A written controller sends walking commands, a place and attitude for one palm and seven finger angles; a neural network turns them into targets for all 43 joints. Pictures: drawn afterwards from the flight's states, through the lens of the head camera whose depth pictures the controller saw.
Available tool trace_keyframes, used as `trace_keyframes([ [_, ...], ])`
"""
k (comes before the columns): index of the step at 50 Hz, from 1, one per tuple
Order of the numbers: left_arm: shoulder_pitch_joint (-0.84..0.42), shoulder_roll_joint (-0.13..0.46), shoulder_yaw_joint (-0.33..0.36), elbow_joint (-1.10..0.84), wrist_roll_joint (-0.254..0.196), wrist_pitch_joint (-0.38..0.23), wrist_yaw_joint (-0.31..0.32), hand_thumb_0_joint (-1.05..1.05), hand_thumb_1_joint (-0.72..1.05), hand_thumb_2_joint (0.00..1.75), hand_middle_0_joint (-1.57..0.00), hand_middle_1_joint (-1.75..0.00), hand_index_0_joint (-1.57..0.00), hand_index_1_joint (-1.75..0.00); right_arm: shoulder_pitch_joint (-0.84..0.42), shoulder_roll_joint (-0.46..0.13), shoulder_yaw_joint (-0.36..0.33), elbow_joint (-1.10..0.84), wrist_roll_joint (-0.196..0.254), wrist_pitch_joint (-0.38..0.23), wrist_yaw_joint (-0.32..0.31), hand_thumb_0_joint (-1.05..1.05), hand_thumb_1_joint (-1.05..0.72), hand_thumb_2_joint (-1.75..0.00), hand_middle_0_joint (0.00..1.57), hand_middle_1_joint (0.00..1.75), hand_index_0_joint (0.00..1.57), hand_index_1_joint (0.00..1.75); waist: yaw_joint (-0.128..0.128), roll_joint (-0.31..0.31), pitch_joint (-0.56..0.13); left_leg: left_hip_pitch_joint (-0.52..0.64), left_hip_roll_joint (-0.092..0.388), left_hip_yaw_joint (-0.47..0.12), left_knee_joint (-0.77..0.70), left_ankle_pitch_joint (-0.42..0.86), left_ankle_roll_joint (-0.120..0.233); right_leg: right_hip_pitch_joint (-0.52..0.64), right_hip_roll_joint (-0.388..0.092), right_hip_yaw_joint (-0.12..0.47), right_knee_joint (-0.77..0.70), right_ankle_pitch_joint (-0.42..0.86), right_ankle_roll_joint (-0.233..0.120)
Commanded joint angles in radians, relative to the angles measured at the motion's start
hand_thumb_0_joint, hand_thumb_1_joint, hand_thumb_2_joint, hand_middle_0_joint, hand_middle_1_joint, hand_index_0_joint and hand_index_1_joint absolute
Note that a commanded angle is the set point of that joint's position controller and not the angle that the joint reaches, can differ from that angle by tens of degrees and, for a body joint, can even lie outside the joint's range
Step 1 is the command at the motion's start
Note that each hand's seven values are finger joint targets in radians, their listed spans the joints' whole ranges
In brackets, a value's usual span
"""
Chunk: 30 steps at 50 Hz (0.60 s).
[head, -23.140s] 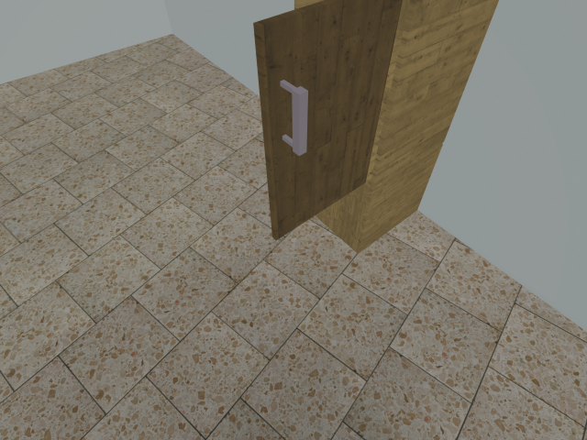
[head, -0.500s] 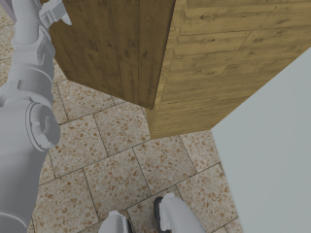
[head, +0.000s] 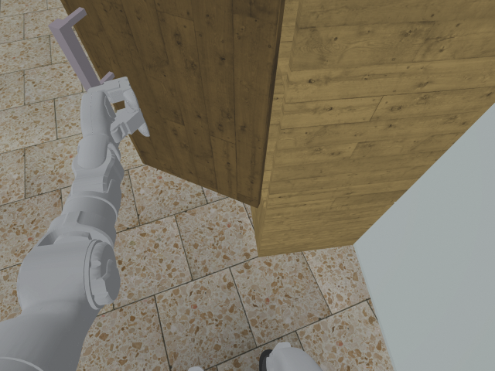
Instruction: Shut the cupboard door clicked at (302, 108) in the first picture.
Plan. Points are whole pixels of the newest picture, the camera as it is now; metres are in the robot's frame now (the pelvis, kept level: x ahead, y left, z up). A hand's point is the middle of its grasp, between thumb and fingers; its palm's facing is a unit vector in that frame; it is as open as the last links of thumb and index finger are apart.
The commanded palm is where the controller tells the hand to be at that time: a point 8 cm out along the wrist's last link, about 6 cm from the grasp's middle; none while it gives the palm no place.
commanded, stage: pull the fist back off the door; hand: left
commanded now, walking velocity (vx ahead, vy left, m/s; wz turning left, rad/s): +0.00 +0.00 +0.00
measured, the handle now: (87, 55) +0.66 +0.23 +0.10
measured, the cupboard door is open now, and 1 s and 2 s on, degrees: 59 59 59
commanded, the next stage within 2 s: draw the hand back to the body in 0.18 s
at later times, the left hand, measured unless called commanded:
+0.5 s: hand (126, 124) +0.47 +0.14 +0.12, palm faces +0.08 -1.00 -0.04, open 3.1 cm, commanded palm +0.41 +0.19 +0.12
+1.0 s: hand (33, 225) +0.30 +0.21 +0.16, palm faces +0.19 -0.96 -0.19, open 3.2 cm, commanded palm +0.26 +0.26 +0.17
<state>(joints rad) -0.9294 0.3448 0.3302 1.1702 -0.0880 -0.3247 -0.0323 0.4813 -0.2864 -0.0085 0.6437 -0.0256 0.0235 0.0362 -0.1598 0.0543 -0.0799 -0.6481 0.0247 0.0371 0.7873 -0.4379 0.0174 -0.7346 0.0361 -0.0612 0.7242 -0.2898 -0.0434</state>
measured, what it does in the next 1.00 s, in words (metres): stands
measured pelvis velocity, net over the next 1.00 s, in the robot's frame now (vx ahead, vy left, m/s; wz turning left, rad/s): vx -0.01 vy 0.01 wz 0.03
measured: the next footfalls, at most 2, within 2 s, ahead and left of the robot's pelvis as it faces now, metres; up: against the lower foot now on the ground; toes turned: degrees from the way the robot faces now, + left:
none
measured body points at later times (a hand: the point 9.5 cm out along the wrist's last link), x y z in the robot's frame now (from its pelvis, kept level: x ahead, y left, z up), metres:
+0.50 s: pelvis -0.01 +0.00 +0.00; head +0.06 -0.02 +0.45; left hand +0.46 +0.19 +0.12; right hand +0.00 -0.25 -0.13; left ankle -0.04 +0.11 -0.71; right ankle +0.03 -0.09 -0.71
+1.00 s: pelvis -0.01 +0.01 +0.03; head -0.02 -0.01 +0.48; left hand +0.28 +0.26 +0.17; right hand +0.20 -0.21 -0.04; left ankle -0.04 +0.10 -0.71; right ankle +0.03 -0.09 -0.71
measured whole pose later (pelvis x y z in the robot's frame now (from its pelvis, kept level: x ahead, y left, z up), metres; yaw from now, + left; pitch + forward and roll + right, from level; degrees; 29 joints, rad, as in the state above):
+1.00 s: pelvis -0.01 +0.01 +0.03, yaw +2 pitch -1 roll +0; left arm -0.09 0.26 0.12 0.16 -0.10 -0.11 0.01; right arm 0.16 -0.25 0.03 0.57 0.04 -0.04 -0.09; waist 0.02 0.06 -0.01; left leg -0.15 -0.02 0.02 0.48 -0.31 0.03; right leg -0.25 0.00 -0.06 0.48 -0.21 -0.02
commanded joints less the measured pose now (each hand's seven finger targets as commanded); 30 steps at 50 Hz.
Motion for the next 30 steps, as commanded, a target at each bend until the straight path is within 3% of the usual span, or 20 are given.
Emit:
trace_keyframes([
  [1,-0.586,0.129,-0.051,-0.383,-0.018,-0.175,0.012,0.0,0.9,0.9,-1.3,-1.5,-1.3,-1.5,0.118,-0.125,-0.057,-0.033,0.004,-0.04,-0.017,0.0,-0.9,-0.9,0.2,0.3,0.2,0.3,-0.034,0.05,-0.48,0.174,-0.033,-0.035,-0.055,0.358,0.009,0.35,-0.005,0.06,-0.034,0.388,0.028],
  [2,-0.584,0.116,-0.072,-0.385,-0.003,-0.188,0.021,0.0,0.9,0.9,-1.3,-1.5,-1.3,-1.5,0.111,-0.123,-0.058,-0.026,0.004,-0.044,-0.017,0.0,-0.9,-0.9,0.2,0.3,0.2,0.3,-0.038,0.04,-0.476,0.187,-0.031,-0.043,-0.051,0.36,0.009,0.327,-0.006,0.054,-0.026,0.376,0.028],
  [3,-0.586,0.096,-0.095,-0.396,0.002,-0.196,0.027,0.0,0.9,0.9,-1.3,-1.5,-1.3,-1.5,0.103,-0.122,-0.059,-0.023,0.005,-0.048,-0.019,0.0,-0.9,-0.9,0.2,0.3,0.2,0.3,-0.039,0.078,-0.474,0.207,-0.033,-0.042,-0.05,0.364,0.007,0.308,-0.008,0.054,-0.024,0.364,0.028],
  [4,-0.546,0.126,-0.066,-0.356,0.015,-0.192,0.036,0.0,0.9,0.9,-1.3,-1.5,-1.3,-1.5,0.099,-0.125,-0.059,-0.01,0.006,-0.048,-0.02,0.0,-0.9,-0.9,0.2,0.3,0.2,0.3,-0.027,0.064,-0.474,0.207,-0.032,-0.051,-0.052,0.36,0.003,0.3,-0.009,0.048,-0.019,0.35,0.025],
  [5,-0.516,0.1,-0.093,-0.328,0.023,-0.182,0.036,0.0,0.9,0.9,-1.3,-1.5,-1.3,-1.5,0.084,-0.123,-0.055,-0.011,0.009,-0.048,-0.02,0.0,-0.9,-0.9,0.2,0.3,0.2,0.3,-0.024,0.061,-0.449,0.193,-0.032,-0.052,-0.062,0.347,0.001,0.293,-0.012,0.045,-0.02,0.332,0.024],
  [8,-0.515,0.1,-0.092,-0.206,0.032,-0.126,0.049,0.0,0.9,0.9,-1.3,-1.5,-1.3,-1.5,0.074,-0.132,-0.05,-0.002,0.015,-0.044,-0.027,0.0,-0.9,-0.9,0.2,0.3,0.2,0.3,-0.039,-0.012,-0.354,0.128,-0.034,-0.053,-0.087,0.264,0.003,0.275,-0.016,0.04,-0.039,0.265,0.025],
  [10,-0.514,0.099,-0.083,-0.148,0.025,-0.092,0.059,0.0,0.9,0.9,-1.3,-1.5,-1.3,-1.5,0.053,-0.135,-0.043,-0.013,0.02,-0.046,-0.031,0.0,-0.9,-0.9,0.2,0.3,0.2,0.3,-0.036,-0.054,-0.319,0.079,-0.039,-0.052,-0.101,0.208,0.004,0.281,-0.019,0.045,-0.051,0.227,0.027],
  [11,-0.543,0.112,-0.07,-0.157,0.019,-0.088,0.066,0.0,0.9,0.9,-1.3,-1.5,-1.3,-1.5,0.047,-0.138,-0.042,-0.014,0.019,-0.049,-0.034,0.0,-0.9,-0.9,0.2,0.3,0.2,0.3,-0.04,-0.058,-0.326,0.073,-0.04,-0.05,-0.101,0.198,0.006,0.286,-0.021,0.049,-0.053,0.223,0.028],
  [12,-0.526,0.128,-0.043,-0.131,0.013,-0.082,0.071,0.0,0.9,0.9,-1.3,-1.5,-1.3,-1.5,0.044,-0.139,-0.038,-0.021,0.017,-0.053,-0.034,0.0,-0.9,-0.9,0.2,0.3,0.2,0.3,-0.028,-0.078,-0.333,0.049,-0.045,-0.047,-0.1,0.183,0.007,0.307,-0.021,0.055,-0.054,0.215,0.029],
  [15,-0.571,0.18,-0.008,-0.145,0.013,-0.115,0.079,0.0,0.9,0.9,-1.3,-1.5,-1.3,-1.5,0.041,-0.141,-0.03,-0.028,0.011,-0.065,-0.039,0.0,-0.9,-0.9,0.2,0.3,0.2,0.3,-0.031,-0.092,-0.362,0.024,-0.046,-0.05,-0.091,0.185,0.01,0.326,-0.023,0.064,-0.039,0.226,0.031],
  [19,-0.338,0.259,0.072,-0.302,0.024,-0.183,0.046,0.0,0.9,0.9,-1.3,-1.5,-1.3,-1.5,0.035,-0.128,-0.038,-0.084,0.008,-0.064,-0.031,0.0,-0.9,-0.9,0.2,0.3,0.2,0.3,0.083,-0.002,-0.589,0.12,-0.047,-0.026,-0.081,0.386,0.002,0.485,-0.023,0.07,0.011,0.419,0.017],
  [21,-0.218,0.224,0.045,-0.361,0.014,-0.166,0.011,0.0,0.9,0.9,-1.3,-1.5,-1.3,-1.5,0.022,-0.12,-0.041,-0.108,0.019,-0.057,-0.029,0.0,-0.9,-0.9,0.2,0.3,0.2,0.3,0.104,-0.025,-0.584,0.119,-0.041,-0.013,-0.096,0.435,0.002,0.54,-0.02,0.067,0.001,0.482,0.017],
  [22,-0.151,0.219,0.045,-0.378,0.006,-0.14,-0.005,0.0,0.9,0.9,-1.3,-1.5,-1.3,-1.5,0.013,-0.12,-0.044,-0.119,0.028,-0.052,-0.03,0.0,-0.9,-0.9,0.2,0.3,0.2,0.3,0.114,-0.046,-0.548,0.108,-0.038,-0.005,-0.109,0.423,0.005,0.559,-0.019,0.068,-0.015,0.485,0.016],
  [24,-0.079,0.164,0.005,-0.44,-0.032,-0.084,-0.04,0.0,0.9,0.9,-1.3,-1.5,-1.3,-1.5,-0.012,-0.121,-0.044,-0.133,0.05,-0.045,-0.037,0.0,-0.9,-0.9,0.2,0.3,0.2,0.3,0.107,-0.071,-0.459,0.119,-0.03,-0.003,-0.145,0.396,0.008,0.554,-0.015,0.059,-0.056,0.457,0.019],
  [27,-0.043,0.135,-0.002,-0.633,-0.106,-0.024,-0.071,0.0,0.9,0.9,-1.3,-1.5,-1.3,-1.5,-0.057,-0.118,-0.048,-0.153,0.066,-0.051,-0.057,0.0,-0.9,-0.9,0.2,0.3,0.2,0.3,0.107,-0.107,-0.424,0.162,-0.032,0.007,-0.184,0.347,0.018,0.605,-0.017,0.065,-0.114,0.428,0.027],
  [30,-0.012,0.11,-0.041,-0.767,-0.126,-0.012,-0.086,0.0,0.9,0.9,-1.3,-1.5,-1.3,-1.5,-0.104,-0.103,-0.038,-0.146,0.073,-0.074,-0.077,0.0,-0.9,-0.9,0.2,0.3,0.2,0.3,0.102,-0.05,-0.331,0.212,-0.031,0.003,-0.22,0.307,0.022,0.575,-0.022,0.066,-0.154,0.36,0.027],
])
